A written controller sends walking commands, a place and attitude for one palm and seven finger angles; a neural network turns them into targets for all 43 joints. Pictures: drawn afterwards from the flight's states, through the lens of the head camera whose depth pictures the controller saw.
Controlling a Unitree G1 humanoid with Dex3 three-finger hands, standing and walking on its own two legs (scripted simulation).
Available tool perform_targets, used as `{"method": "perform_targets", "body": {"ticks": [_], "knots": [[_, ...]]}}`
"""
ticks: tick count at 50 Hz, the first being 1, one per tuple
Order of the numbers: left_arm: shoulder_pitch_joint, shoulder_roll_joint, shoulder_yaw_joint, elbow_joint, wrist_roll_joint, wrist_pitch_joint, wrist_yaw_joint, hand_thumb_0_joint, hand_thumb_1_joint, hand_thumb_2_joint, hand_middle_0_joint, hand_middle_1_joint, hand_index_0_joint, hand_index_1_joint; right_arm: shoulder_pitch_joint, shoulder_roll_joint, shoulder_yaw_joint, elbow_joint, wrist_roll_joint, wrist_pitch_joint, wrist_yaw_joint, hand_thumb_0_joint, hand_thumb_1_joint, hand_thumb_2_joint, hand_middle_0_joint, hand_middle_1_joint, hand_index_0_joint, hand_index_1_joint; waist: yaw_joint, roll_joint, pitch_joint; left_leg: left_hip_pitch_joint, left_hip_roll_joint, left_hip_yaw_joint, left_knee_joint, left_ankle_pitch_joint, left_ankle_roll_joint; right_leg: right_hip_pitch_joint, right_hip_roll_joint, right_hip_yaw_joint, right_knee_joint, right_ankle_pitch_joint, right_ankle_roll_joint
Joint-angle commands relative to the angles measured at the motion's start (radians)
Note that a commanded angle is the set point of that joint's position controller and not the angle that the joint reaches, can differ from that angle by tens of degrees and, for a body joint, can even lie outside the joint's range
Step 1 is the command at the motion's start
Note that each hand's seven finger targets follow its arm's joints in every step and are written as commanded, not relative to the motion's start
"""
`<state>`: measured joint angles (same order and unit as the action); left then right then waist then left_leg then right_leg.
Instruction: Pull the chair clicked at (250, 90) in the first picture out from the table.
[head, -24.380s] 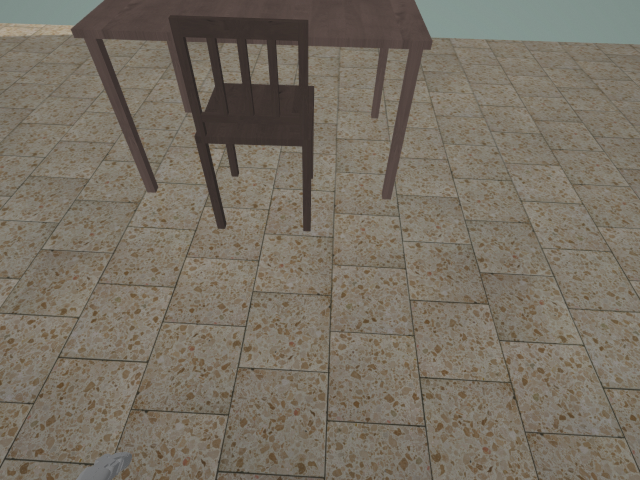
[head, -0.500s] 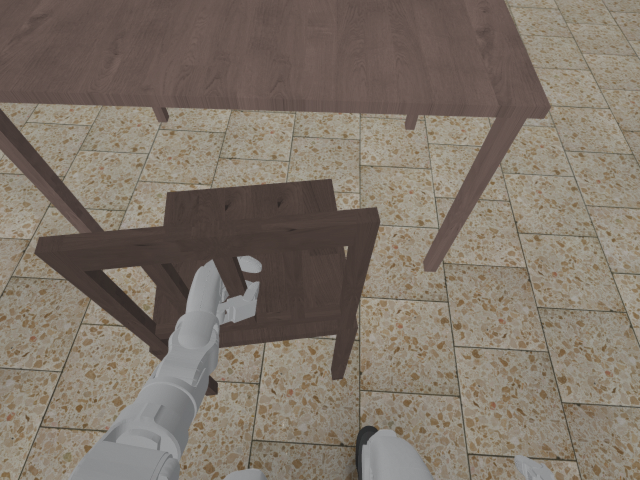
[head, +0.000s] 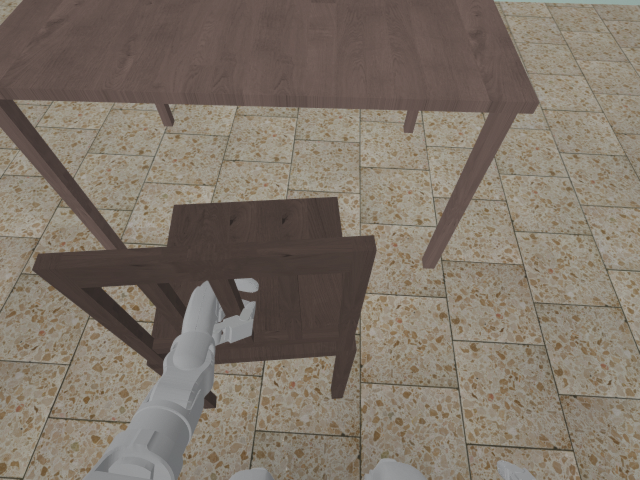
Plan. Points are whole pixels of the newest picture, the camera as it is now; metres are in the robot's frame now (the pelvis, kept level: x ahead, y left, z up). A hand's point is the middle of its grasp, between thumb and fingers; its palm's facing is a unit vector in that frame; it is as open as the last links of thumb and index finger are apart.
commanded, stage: step backward, pulling the chair out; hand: left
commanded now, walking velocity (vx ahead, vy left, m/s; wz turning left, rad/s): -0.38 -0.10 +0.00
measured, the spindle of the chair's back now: (235, 310) +0.35 +0.14 -0.09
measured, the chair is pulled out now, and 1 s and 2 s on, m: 0.25 0.49 0.71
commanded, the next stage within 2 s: stop walking, hand still on the chair in 1.10 s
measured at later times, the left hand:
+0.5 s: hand (229, 392) +0.23 +0.13 -0.07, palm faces -0.07 -0.99 -0.15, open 5.5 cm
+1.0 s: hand out of the picture +0.08 +0.12 -0.06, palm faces -0.08 -0.99 -0.14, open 5.5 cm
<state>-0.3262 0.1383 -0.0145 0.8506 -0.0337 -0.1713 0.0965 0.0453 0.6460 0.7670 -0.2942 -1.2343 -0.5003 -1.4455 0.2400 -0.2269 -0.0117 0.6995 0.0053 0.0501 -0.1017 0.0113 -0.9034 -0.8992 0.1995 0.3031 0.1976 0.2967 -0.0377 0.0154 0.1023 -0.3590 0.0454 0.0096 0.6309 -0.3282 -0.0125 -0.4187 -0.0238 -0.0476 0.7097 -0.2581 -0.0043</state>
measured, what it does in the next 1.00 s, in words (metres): walks backwards: right foot, then left foot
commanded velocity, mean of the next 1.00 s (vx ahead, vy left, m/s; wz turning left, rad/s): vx -0.38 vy -0.05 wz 0.06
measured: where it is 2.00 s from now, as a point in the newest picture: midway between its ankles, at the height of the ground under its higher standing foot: outside the picture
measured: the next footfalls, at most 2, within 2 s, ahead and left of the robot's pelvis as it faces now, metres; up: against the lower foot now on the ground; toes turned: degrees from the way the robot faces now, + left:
right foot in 0.02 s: +0.03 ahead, -0.13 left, +0.00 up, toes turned -4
left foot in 0.30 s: -0.02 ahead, +0.15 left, +0.00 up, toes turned -1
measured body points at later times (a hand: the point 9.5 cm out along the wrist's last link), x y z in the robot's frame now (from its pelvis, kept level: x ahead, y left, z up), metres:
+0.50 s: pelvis -0.11 +0.02 +0.01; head -0.02 +0.03 +0.45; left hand +0.23 +0.18 -0.05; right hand -0.01 -0.24 -0.11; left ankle -0.06 +0.15 -0.73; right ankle -0.12 -0.11 -0.71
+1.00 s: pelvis -0.26 +0.02 +0.01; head -0.18 +0.04 +0.45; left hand +0.08 +0.18 -0.05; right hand -0.16 -0.26 -0.10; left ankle -0.21 +0.15 -0.73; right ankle -0.24 -0.11 -0.70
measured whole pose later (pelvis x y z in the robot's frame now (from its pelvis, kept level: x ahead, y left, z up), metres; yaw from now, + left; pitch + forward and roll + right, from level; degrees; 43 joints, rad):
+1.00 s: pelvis -0.26 +0.02 +0.01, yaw -3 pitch +2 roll -2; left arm -0.36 0.17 -0.01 0.85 -0.03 -0.15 0.10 0.05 0.65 0.76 -0.28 -1.25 -0.50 -1.45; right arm 0.18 -0.24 -0.02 0.70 -0.01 0.01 -0.09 0.01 -0.90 -0.90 0.20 0.30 0.20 0.30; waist -0.05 -0.02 0.15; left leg -0.36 0.05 -0.04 0.55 -0.22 -0.01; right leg -0.43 0.00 -0.03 0.75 -0.41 0.00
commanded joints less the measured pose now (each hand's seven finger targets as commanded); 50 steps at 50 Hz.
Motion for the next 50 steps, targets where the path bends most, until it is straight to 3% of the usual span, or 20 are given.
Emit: {"method": "perform_targets", "body": {"ticks": [1, 3, 5, 7, 11, 14, 16, 19, 21, 25, 28, 30, 32, 35, 36, 40, 42, 44, 46, 50], "knots": [[-0.391, 0.113, 0.000, -0.107, 0.049, -0.096, 0.012, 0.000, 0.900, 0.900, -0.500, -1.450, -0.500, -1.450, 0.037, -0.153, -0.058, -0.028, -0.004, -0.068, 0.005, 0.000, -0.900, -0.900, 0.200, 0.300, 0.200, 0.300, -0.014, 0.072, -0.364, 0.332, 0.219, -0.114, 0.029, 0.875, 0.051, 0.161, -0.058, 0.049, -0.258, 0.394, -0.022], [-0.429, 0.146, 0.002, -0.084, 0.061, -0.118, 0.010, 0.000, 0.900, 0.900, -0.500, -1.450, -0.500, -1.450, 0.053, -0.144, -0.047, -0.013, -0.001, -0.058, 0.005, 0.000, -0.900, -0.900, 0.200, 0.300, 0.200, 0.300, -0.033, 0.078, -0.443, 0.233, 0.159, -0.039, 0.041, 0.698, -0.003, 0.325, -0.137, 0.121, -0.237, 0.788, -0.048], [-0.402, 0.220, 0.069, -0.025, 0.048, -0.121, 0.019, 0.000, 0.900, 0.900, -0.500, -1.450, -0.500, -1.450, 0.022, -0.148, -0.064, -0.021, 0.012, -0.052, -0.021, 0.000, -0.900, -0.900, 0.200, 0.300, 0.200, 0.300, -0.023, -0.127, -0.491, 0.031, 0.053, -0.010, 0.100, 0.147, -0.039, 0.510, -0.247, 0.219, -0.198, 1.142, -0.085], [-0.335, 0.223, 0.076, 0.012, 0.040, -0.096, 0.009, 0.000, 0.900, 0.900, -0.500, -1.450, -0.500, -1.450, -0.031, -0.138, -0.053, -0.042, 0.017, -0.049, -0.018, 0.000, -0.900, -0.900, 0.200, 0.300, 0.200, 0.300, 0.015, -0.092, -0.443, -0.045, 0.027, -0.067, 0.170, -0.125, -0.029, 0.435, -0.326, 0.256, -0.231, 0.985, -0.119], [-0.254, 0.227, 0.092, -0.041, 0.036, -0.074, 0.016, 0.000, 0.900, 0.900, -0.500, -1.450, -0.500, -1.450, -0.064, -0.146, -0.034, -0.059, 0.012, -0.044, -0.023, 0.000, -0.900, -0.900, 0.200, 0.300, 0.200, 0.300, 0.018, -0.115, -0.427, -0.019, 0.031, -0.086, 0.020, -0.046, -0.028, 0.428, -0.295, 0.179, -0.213, 0.853, -0.098], [-0.197, 0.179, 0.055, -0.147, 0.019, -0.060, 0.010, 0.000, 0.900, 0.900, -0.500, -1.450, -0.500, -1.450, -0.058, -0.157, -0.041, -0.106, 0.014, -0.028, -0.030, 0.000, -0.900, -0.900, 0.200, 0.300, 0.200, 0.300, 0.003, -0.126, -0.450, 0.091, 0.085, -0.085, -0.143, 0.323, -0.001, 0.386, -0.192, 0.110, -0.173, 0.720, -0.033], [-0.175, 0.140, 0.022, -0.194, 0.012, -0.056, 0.002, 0.000, 0.900, 0.900, -0.500, -1.450, -0.500, -1.450, -0.057, -0.174, -0.052, -0.136, 0.012, -0.013, -0.026, 0.000, -0.900, -0.900, 0.200, 0.300, 0.200, 0.300, -0.002, -0.041, -0.402, 0.139, 0.165, -0.126, -0.185, 0.523, 0.043, 0.298, -0.082, 0.059, -0.169, 0.491, 0.011], [-0.193, 0.103, -0.001, -0.307, 0.025, -0.060, -0.010, 0.000, 0.900, 0.900, -0.500, -1.450, -0.500, -1.450, -0.100, -0.137, -0.038, -0.161, -0.014, -0.012, 0.000, 0.000, -0.900, -0.900, 0.200, 0.300, 0.200, 0.300, 0.011, 0.285, -0.371, 0.085, 0.274, -0.193, -0.261, 0.615, 0.112, 0.203, -0.010, 0.023, 0.061, -0.054, 0.008], [-0.187, 0.135, 0.032, -0.327, 0.027, -0.059, -0.002, 0.000, 0.900, 0.900, -0.500, -1.450, -0.500, -1.450, -0.088, -0.129, -0.047, -0.148, -0.021, -0.024, 0.016, 0.000, -0.900, -0.900, 0.200, 0.300, 0.200, 0.300, 0.020, 0.291, -0.347, 0.096, 0.312, -0.212, -0.240, 0.644, 0.147, 0.140, 0.001, 0.035, 0.108, -0.214, -0.006], [-0.266, 0.113, 0.005, -0.265, 0.034, -0.082, 0.002, 0.000, 0.900, 0.900, -0.500, -1.450, -0.500, -1.450, -0.009, -0.145, -0.061, -0.081, -0.012, -0.065, 0.029, 0.000, -0.900, -0.900, 0.200, 0.300, 0.200, 0.300, -0.015, 0.225, -0.381, 0.412, 0.282, -0.186, -0.096, 0.907, 0.119, 0.074, 0.008, 0.040, -0.181, -0.066, -0.002], [-0.286, 0.153, 0.026, -0.198, 0.050, -0.099, -0.001, 0.000, 0.900, 0.900, -0.500, -1.450, -0.500, -1.450, -0.013, -0.142, -0.055, -0.051, -0.014, -0.067, 0.028, 0.000, -0.900, -0.900, 0.200, 0.300, 0.200, 0.300, -0.015, 0.210, -0.390, 0.397, 0.243, -0.149, -0.049, 0.849, 0.089, 0.148, -0.005, 0.042, -0.332, 0.136, 0.000], [-0.287, 0.208, 0.061, -0.165, 0.062, -0.115, 0.001, 0.000, 0.900, 0.900, -0.500, -1.450, -0.500, -1.450, -0.034, -0.125, -0.053, -0.053, -0.005, -0.059, 0.018, 0.000, -0.900, -0.900, 0.200, 0.300, 0.200, 0.300, -0.019, 0.094, -0.419, 0.278, 0.169, -0.042, 0.005, 0.653, 0.031, 0.259, -0.091, 0.084, -0.328, 0.532, -0.008], [-0.262, 0.290, 0.131, -0.120, 0.042, -0.115, 0.008, 0.000, 0.900, 0.900, -0.500, -1.450, -0.500, -1.450, -0.056, -0.132, -0.067, -0.065, 0.013, -0.058, -0.009, 0.000, -0.900, -0.900, 0.200, 0.300, 0.200, 0.300, -0.014, -0.217, -0.443, 0.037, 0.029, 0.005, 0.158, 0.040, -0.024, 0.412, -0.235, 0.193, -0.271, 0.957, -0.055], [-0.232, 0.243, 0.114, -0.116, 0.046, -0.102, -0.001, 0.000, 0.900, 0.900, -0.500, -1.450, -0.500, -1.450, -0.158, -0.110, -0.032, -0.085, 0.008, -0.072, -0.010, 0.000, -0.900, -0.900, 0.200, 0.300, 0.200, 0.300, 0.033, -0.146, -0.382, -0.085, -0.007, -0.121, 0.338, -0.142, -0.021, 0.336, -0.329, 0.209, -0.274, 0.741, -0.114], [-0.214, 0.240, 0.110, -0.111, 0.044, -0.090, 0.004, 0.000, 0.900, 0.900, -0.500, -1.450, -0.500, -1.450, -0.151, -0.116, -0.027, -0.063, 0.003, -0.072, -0.012, 0.000, -0.900, -0.900, 0.200, 0.300, 0.200, 0.300, 0.027, -0.063, -0.368, -0.067, 0.000, -0.123, 0.274, -0.126, -0.024, 0.332, -0.329, 0.191, -0.262, 0.719, -0.139], [-0.182, 0.201, 0.088, -0.100, 0.027, -0.068, 0.011, 0.000, 0.900, 0.900, -0.500, -1.450, -0.500, -1.450, -0.093, -0.125, -0.018, -0.061, 0.008, -0.075, -0.023, 0.000, -0.900, -0.900, 0.200, 0.300, 0.200, 0.300, 0.014, -0.171, -0.371, 0.022, 0.002, -0.075, -0.010, -0.016, -0.020, 0.353, -0.243, 0.129, -0.235, 0.619, -0.076], [-0.191, 0.181, 0.054, -0.116, 0.017, -0.056, 0.013, 0.000, 0.900, 0.900, -0.500, -1.450, -0.500, -1.450, -0.052, -0.153, -0.028, -0.058, 0.008, -0.075, -0.030, 0.000, -0.900, -0.900, 0.200, 0.300, 0.200, 0.300, 0.002, -0.130, -0.355, 0.114, 0.062, -0.088, -0.199, 0.231, 0.004, 0.296, -0.183, 0.091, -0.203, 0.473, -0.039], [-0.230, 0.122, 0.006, -0.165, 0.016, -0.063, 0.003, 0.000, 0.900, 0.900, -0.500, -1.450, -0.500, -1.450, -0.050, -0.179, -0.044, -0.089, 0.002, -0.066, -0.019, 0.000, -0.900, -0.900, 0.200, 0.300, 0.200, 0.300, 0.006, 0.079, -0.331, 0.140, 0.223, -0.245, -0.232, 0.612, 0.091, 0.213, -0.029, 0.038, -0.089, 0.229, 0.020], [-0.287, 0.110, -0.009, -0.258, 0.022, -0.068, -0.009, 0.000, 0.900, 0.900, -0.500, -1.450, -0.500, -1.450, -0.081, -0.141, -0.034, -0.094, -0.026, -0.063, 0.002, 0.000, -0.900, -0.900, 0.200, 0.300, 0.200, 0.300, 0.003, 0.322, -0.354, 0.211, 0.301, -0.313, -0.249, 0.808, 0.155, 0.105, -0.016, 0.054, 0.067, -0.145, 0.012], [-0.266, 0.090, -0.005, -0.227, 0.023, -0.061, -0.001, 0.000, 0.900, 0.900, -0.500, -1.450, -0.500, -1.450, -0.028, -0.147, -0.058, -0.073, -0.017, -0.081, 0.032, 0.000, -0.900, -0.900, 0.200, 0.300, 0.200, 0.300, 0.005, 0.262, -0.345, 0.338, 0.299, -0.259, -0.156, 0.932, 0.165, 0.024, 0.001, 0.072, 0.066, -0.205, -0.006]]}}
